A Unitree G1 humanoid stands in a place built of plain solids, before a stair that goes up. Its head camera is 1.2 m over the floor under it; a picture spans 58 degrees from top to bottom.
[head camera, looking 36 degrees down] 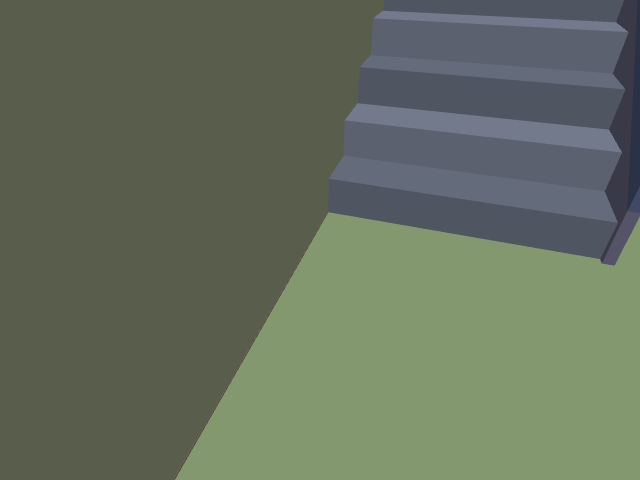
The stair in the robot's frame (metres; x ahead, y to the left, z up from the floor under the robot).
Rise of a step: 0.19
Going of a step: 0.28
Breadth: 1.27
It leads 18 degrees to the right of straight ahead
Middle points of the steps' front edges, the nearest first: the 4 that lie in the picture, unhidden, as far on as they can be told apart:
1.70 -0.64 0.20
1.96 -0.73 0.39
2.23 -0.81 0.59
2.49 -0.90 0.78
